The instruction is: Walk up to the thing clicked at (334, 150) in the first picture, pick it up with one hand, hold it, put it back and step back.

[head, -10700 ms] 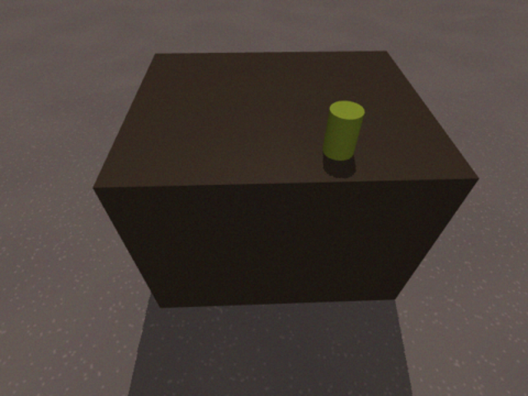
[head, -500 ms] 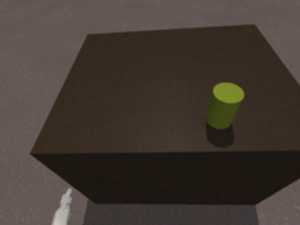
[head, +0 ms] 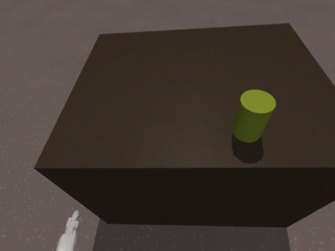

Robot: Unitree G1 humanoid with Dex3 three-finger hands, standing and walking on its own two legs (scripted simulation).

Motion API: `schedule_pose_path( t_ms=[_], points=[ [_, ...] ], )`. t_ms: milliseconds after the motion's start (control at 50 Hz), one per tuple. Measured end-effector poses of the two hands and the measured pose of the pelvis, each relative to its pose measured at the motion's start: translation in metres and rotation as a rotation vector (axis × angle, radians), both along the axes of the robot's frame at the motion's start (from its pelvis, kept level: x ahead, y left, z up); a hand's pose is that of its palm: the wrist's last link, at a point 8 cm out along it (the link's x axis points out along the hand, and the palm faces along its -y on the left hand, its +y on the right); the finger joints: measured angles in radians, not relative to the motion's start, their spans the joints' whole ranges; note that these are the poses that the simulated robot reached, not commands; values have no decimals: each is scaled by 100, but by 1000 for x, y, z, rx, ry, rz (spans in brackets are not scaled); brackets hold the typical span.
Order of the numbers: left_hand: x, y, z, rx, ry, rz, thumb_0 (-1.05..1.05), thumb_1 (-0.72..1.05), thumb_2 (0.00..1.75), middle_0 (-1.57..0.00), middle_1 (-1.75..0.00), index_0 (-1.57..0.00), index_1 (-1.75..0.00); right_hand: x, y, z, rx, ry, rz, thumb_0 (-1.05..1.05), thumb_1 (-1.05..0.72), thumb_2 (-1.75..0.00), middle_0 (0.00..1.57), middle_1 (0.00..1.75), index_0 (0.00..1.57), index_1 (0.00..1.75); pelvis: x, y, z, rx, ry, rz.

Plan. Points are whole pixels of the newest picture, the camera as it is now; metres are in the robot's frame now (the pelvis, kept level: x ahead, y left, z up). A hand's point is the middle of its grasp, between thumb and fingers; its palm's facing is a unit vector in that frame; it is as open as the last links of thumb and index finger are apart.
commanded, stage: go down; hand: right
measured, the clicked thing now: (251, 117) +0.49 -0.20 +0.02
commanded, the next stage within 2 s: approach in 0.26 s
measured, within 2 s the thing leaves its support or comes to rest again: neither
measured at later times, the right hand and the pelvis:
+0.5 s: hand out of the picture +0.39 -0.39 +0.16, palm faces +0.23 +0.97 -0.01, open 17.5 cm; pelvis +0.00 +0.00 +0.00, yaw +0 degrees
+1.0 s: hand (279, 122) +0.46 -0.26 +0.04, palm faces +0.18 +0.98 +0.06, open 17.6 cm; pelvis -0.02 +0.00 -0.03, yaw +2 degrees
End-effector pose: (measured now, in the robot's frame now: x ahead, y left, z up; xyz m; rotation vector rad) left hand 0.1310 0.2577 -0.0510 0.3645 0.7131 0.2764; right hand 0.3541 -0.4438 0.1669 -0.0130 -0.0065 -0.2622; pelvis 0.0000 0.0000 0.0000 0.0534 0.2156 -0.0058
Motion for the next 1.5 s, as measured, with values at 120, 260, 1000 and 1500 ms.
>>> schedule_pose_path(
  t_ms=[120, 260, 1000, 1500],
  points=[
    [6, -2, 2, -8, -25, -9, -1, -54, 6, -5, -6, -5, -6, 0, 2, -5, 14, 34, 14, -1, 55, -5, 5, 5, 5, 6, 0, 0, 0, -3, 4, 0],
    [3, -1, 5, -2, -23, -14, -1, -54, 6, -5, -6, -5, -5, -2, 2, -13, 16, 22, 6, -1, 56, -5, 5, 6, 5, 6, 2, 2, 0, -4, 4, 1],
    [-21, 20, 8, 75, -27, 23, -1, -53, 4, -6, -7, -6, -6, 71, 136, -133, 76, 24, 80, -1, 56, -4, 4, 5, 5, 5, -16, 1, -31, 8, 97, 37],
    [-28, 17, 2, -9, -36, 14, -1, -54, 5, -5, -6, -5, -5, 79, 182, -137, 30, 22, 62, -1, 51, -4, 4, 5, 4, 5, -22, 4, -40, 3, 105, 37]
  ],
)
